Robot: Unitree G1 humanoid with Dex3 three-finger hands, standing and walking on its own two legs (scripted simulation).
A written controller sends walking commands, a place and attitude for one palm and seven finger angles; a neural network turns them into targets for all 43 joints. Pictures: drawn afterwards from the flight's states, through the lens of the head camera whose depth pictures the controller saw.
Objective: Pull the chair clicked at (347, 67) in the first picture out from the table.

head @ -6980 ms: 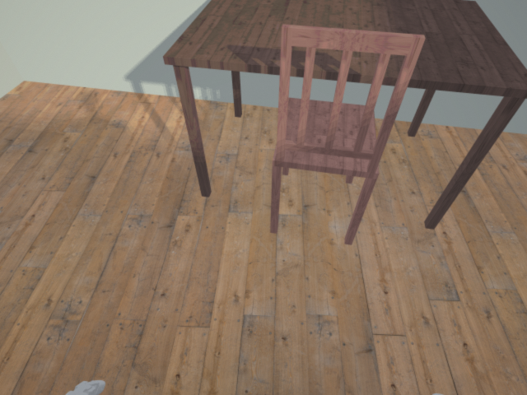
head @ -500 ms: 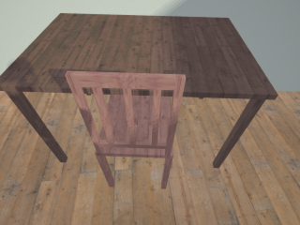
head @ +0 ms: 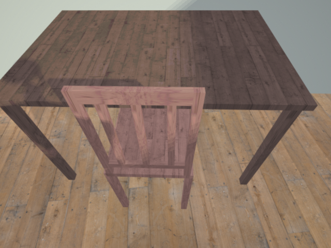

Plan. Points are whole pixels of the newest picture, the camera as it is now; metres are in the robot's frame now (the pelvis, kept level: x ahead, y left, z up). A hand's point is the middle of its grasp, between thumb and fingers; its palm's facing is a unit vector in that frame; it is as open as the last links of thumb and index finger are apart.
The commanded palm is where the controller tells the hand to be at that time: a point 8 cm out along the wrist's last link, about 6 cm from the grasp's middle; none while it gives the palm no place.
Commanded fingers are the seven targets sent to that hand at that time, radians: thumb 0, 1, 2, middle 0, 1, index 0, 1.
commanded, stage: come to a stop and stand still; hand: left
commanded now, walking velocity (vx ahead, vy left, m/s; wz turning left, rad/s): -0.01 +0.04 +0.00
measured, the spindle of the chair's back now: (142, 138) +0.44 +0.11 -0.06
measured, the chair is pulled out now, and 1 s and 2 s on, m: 0.00 0.00 0.00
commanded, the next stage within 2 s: look again from close up in 0.66 s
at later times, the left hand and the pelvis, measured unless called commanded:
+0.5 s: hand out of the picture -0.03 +0.22 -0.17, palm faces +0.00 -0.98 -0.21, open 7.4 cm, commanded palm none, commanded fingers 0.00 0.90 0.90 -0.20 -0.30 -0.20 -0.30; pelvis -0.05 +0.04 +0.00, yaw +0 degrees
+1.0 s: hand out of the picture -0.02 +0.21 -0.18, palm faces +0.01 -0.98 -0.18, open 7.4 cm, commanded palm none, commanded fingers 0.00 0.90 0.90 -0.20 -0.30 -0.20 -0.30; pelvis -0.02 +0.04 +0.00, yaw +0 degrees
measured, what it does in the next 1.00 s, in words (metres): shifts its weight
